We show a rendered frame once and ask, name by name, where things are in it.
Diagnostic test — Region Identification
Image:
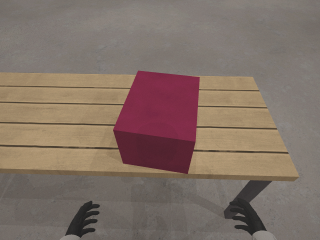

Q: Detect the robot left hand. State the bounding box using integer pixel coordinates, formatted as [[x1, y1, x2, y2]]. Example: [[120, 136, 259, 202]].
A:
[[65, 201, 100, 238]]

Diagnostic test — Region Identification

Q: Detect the carton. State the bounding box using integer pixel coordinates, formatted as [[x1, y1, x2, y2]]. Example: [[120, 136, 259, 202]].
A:
[[113, 70, 200, 174]]

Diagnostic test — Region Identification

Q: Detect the table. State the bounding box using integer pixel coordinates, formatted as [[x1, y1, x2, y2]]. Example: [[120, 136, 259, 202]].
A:
[[0, 72, 300, 219]]

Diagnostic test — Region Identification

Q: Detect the right robot forearm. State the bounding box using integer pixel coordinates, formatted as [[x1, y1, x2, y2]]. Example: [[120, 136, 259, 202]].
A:
[[252, 230, 277, 240]]

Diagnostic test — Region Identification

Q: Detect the robot right hand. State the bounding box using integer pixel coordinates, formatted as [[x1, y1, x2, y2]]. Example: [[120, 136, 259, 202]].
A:
[[229, 198, 267, 235]]

